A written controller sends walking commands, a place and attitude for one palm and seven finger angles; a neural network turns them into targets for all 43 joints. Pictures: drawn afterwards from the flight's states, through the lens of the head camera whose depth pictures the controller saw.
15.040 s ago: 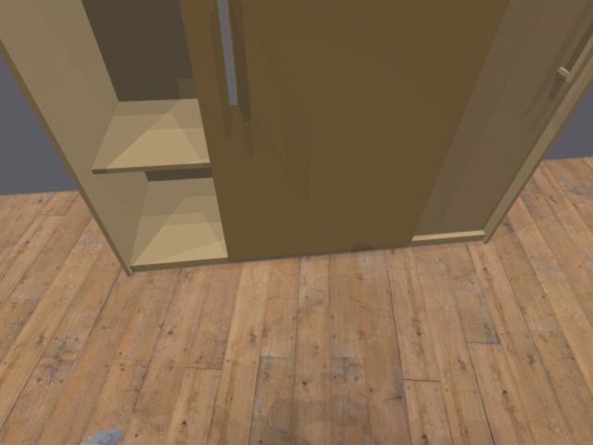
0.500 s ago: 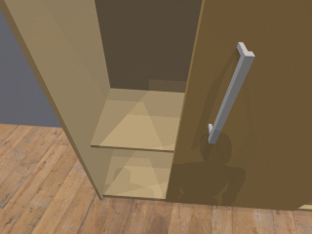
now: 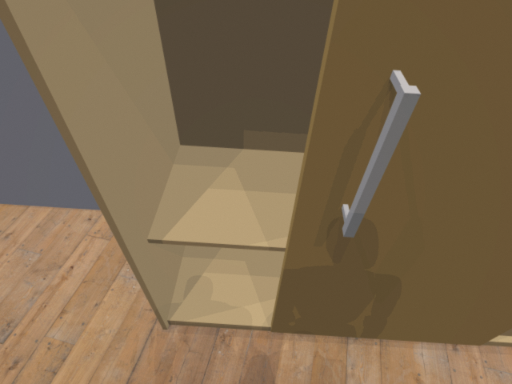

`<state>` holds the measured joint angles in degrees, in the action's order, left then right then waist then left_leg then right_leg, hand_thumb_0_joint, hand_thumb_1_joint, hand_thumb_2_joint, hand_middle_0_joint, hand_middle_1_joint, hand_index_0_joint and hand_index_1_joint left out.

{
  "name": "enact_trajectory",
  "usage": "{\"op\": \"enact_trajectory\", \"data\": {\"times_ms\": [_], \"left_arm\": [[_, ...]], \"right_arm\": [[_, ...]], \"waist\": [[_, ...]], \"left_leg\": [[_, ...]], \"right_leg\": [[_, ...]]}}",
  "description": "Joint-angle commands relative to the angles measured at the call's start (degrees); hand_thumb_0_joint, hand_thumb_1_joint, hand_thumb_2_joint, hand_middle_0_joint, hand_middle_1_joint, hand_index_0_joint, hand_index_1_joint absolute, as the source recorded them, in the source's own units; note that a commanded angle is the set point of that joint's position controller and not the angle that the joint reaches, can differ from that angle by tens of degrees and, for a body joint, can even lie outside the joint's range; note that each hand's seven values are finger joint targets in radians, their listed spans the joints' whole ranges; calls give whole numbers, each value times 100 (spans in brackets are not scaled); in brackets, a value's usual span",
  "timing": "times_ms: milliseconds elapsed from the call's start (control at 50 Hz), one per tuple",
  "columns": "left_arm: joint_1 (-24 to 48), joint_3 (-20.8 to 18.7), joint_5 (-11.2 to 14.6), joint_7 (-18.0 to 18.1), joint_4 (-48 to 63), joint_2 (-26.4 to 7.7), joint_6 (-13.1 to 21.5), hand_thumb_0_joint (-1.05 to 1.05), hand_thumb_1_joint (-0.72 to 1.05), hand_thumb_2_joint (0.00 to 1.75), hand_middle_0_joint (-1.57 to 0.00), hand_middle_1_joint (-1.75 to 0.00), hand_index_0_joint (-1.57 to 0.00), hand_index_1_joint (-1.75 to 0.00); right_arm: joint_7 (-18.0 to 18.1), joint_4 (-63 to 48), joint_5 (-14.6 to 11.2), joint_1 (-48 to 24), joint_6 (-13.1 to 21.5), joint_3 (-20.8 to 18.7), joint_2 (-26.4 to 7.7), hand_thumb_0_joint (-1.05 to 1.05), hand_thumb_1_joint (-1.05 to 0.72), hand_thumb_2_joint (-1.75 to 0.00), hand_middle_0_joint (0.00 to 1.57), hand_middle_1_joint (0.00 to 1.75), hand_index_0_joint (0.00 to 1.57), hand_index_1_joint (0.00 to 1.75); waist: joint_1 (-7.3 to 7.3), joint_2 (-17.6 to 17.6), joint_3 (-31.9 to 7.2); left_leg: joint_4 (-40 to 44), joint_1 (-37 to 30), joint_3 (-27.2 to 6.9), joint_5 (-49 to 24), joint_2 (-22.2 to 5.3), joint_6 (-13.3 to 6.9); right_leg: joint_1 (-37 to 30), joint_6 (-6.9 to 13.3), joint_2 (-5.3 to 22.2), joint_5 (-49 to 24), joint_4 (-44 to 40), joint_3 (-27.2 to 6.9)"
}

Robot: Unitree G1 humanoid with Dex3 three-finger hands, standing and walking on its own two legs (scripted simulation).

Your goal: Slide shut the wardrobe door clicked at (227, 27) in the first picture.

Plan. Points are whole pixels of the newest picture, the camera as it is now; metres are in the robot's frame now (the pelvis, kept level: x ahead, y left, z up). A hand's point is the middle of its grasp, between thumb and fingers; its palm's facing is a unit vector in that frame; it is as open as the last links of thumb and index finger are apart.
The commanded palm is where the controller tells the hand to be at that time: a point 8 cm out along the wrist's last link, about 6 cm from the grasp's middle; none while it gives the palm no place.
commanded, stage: look again from close up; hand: right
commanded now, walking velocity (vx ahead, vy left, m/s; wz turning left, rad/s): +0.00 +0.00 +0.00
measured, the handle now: (369, 167) +0.41 -0.15 +0.15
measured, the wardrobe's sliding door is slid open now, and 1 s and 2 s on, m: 0.39 0.39 0.39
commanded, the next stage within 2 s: raise the hand with hooked fingers in 0.78 s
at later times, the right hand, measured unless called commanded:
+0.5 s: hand out of the picture -0.06 -0.14 -0.17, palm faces +0.07 +0.98 -0.16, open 7.4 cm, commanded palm none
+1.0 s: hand out of the picture +0.01 -0.18 -0.13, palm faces +0.19 +0.94 -0.27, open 7.3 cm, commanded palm +0.09 -0.20 -0.05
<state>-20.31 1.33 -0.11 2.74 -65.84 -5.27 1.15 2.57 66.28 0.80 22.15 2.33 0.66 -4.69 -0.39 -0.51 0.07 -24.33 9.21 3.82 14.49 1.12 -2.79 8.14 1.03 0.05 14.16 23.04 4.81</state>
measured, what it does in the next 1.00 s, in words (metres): stands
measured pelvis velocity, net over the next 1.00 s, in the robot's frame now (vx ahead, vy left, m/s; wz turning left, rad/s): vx -0.01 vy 0.00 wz -0.02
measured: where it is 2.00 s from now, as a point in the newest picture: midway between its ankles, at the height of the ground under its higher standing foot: outside the picture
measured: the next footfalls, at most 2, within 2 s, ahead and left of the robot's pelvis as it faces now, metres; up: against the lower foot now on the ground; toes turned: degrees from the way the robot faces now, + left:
none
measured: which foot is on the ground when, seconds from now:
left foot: down 0.00-1.00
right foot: down 0.00-1.00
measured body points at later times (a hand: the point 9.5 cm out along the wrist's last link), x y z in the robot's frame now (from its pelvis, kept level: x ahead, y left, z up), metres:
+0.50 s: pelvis +0.00 +0.00 +0.00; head -0.01 +0.02 +0.45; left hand -0.04 +0.20 -0.17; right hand -0.06 -0.19 -0.16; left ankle -0.01 +0.08 -0.74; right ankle -0.02 -0.10 -0.74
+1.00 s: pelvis -0.01 +0.00 -0.01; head -0.01 +0.02 +0.44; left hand +0.00 +0.23 -0.16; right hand +0.00 -0.23 -0.11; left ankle -0.01 +0.08 -0.74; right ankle -0.02 -0.11 -0.74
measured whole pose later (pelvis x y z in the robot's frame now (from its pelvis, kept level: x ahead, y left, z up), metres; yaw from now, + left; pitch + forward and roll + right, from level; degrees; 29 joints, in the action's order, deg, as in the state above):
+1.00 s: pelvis -0.01 +0.00 -0.01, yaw -1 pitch +0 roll +0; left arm -23.6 0.7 2.7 4.2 -54.2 -9.9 9.2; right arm 8.0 28.4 -6.2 34.6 -2.2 2.3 -9.2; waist 0.8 -2.0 0.1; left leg -30.1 13.6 5.0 16.4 1.1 -3.2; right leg 13.4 0.8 0.5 16.4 30.1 3.4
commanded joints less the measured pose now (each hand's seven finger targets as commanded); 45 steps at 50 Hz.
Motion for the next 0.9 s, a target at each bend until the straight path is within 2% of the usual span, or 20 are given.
{"op": "enact_trajectory", "data": {"times_ms": [0, 160, 260, 560, 620, 640, 760, 840, 860, 880], "left_arm": [[-550, -49, -28, -4, 44, -359, 66, 0, 90, 90, -20, -30, -20, -30], [-542, -54, -28, -7, 49, -358, 39, 0, 90, 90, -20, -30, -20, -30], [-550, -52, -24, -5, 50, -353, 46, 0, 90, 90, -20, -30, -20, -30], [-606, -50, -31, 1, 54, -322, 38, 0, 90, 90, -20, -30, -20, -30], [-655, -39, -33, 0, 37, -308, 41, 0, 90, 90, -20, -30, -20, -30], [-651, -44, -24, -2, 40, -286, 26, 0, 90, 90, -20, -30, -20, -30], [-662, -54, -39, -16, 57, -279, 0, 0, 90, 90, -20, -30, -20, -30], [-683, -55, -32, -12, 62, -260, 11, 0, 90, 90, -20, -30, -20, -30], [283, -91, -24, -132, 500, -646, 73, 0, 90, 90, -20, -30, -20, -30], [209, -351, 45, 102, 2694, -2128, 871, 0, 90, 90, -20, -30, -20, -30]], "right_arm": [[40, -13, -6, 663, 11, -88, -451, 0, -90, -90, 20, 30, 20, 30], [42, -1, 2, 667, 8, -89, -446, 0, -90, -90, 20, 30, 20, 30], [40, 0, 0, 671, 7, -93, -457, 0, -90, -90, 20, 30, 20, 30], [47, 20, -4, 750, 20, -109, -448, 0, -90, -90, 20, 30, 20, 30], [43, 15, -4, 718, 11, -112, -447, 0, -90, -90, 20, 30, 20, 30], [42, 17, -1, 728, 8, -111, -455, 0, -90, -90, 20, 30, 20, 30], [43, -2, -1, 778, -3, -121, -448, 0, -90, -90, 20, 30, 20, 30], [40, -3, -3, 786, 7, -123, -442, 0, -90, -90, 20, 30, 20, 30], [203, 28, 88, 832, 138, -64, -720, 0, -90, -90, 20, 30, 20, 30], [3, -8635, -1129, -3484, 1308, 133, -1641, 0, -88, -89, 20, 32, 20, 32]], "waist": [[-12, 45, 527], [-7, 125, 720], [-14, 13, 654], [-24, 138, 619], [-17, 38, 666], [-28, 150, 724], [-24, 102, 830], [-30, 136, 691], [-272, 552, 1310], [790, -774, -1556]], "left_leg": [[509, 228, -718, -956, -723, -32], [608, 335, -754, -719, -726, -24], [602, 313, -753, -720, -715, -30], [636, 248, -766, -792, -751, -35], [631, 284, -722, -636, -732, -50], [700, 285, -725, -514, -719, -26], [815, 457, -811, -36, -747, -33], [792, 364, -764, -197, -726, -22], [609, 584, -1273, -3146, -1042, 371], [-25, 230, -865, -1529, -596, 178]], "right_leg": [[215, 100, 563, -766, -422, -581], [316, 84, 541, -572, -439, -559], [283, 94, 551, -602, -442, -574], [329, 71, 519, -606, -385, -554], [340, 68, 532, -583, -430, -575], [405, 74, 522, -482, -414, -550], [473, 57, 455, -313, -356, -523], [412, 72, 483, -394, -351, -525], [1298, -150, 438, 37, 896, -327], [-472, 172, 81, -849, 180, -276]]}}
